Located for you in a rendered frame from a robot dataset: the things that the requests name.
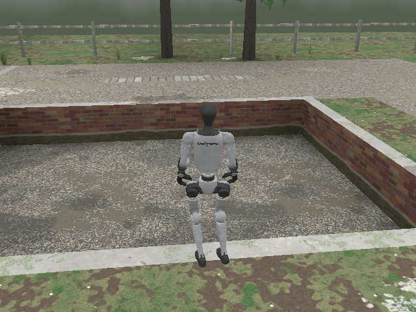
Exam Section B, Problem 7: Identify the robot left shin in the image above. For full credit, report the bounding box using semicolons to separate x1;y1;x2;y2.
190;214;204;258

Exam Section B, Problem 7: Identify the right robot hand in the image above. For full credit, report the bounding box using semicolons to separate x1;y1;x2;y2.
222;172;238;183

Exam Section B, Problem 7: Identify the robot left forearm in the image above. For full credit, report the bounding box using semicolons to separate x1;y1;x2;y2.
177;158;187;177

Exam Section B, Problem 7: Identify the robot right forearm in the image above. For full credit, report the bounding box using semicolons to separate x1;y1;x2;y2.
229;158;238;176

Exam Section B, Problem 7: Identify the left robot hand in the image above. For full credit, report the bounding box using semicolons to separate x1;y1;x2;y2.
177;174;192;186

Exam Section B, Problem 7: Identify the humanoid robot torso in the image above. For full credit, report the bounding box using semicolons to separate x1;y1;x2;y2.
193;130;224;195

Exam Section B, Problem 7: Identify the left robot upper arm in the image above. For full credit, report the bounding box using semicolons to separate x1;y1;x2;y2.
179;132;195;167

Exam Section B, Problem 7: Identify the right robot upper arm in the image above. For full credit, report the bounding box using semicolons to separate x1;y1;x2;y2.
222;132;237;168

